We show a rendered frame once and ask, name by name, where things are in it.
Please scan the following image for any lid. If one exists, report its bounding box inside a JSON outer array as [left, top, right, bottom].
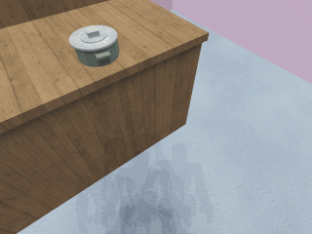
[[68, 25, 118, 52]]

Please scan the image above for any table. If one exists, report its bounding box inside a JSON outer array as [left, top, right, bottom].
[[0, 0, 209, 234]]

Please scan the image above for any knob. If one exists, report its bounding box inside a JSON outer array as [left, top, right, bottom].
[[85, 26, 99, 37]]

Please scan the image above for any pot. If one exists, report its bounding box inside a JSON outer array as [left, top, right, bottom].
[[75, 39, 120, 67]]

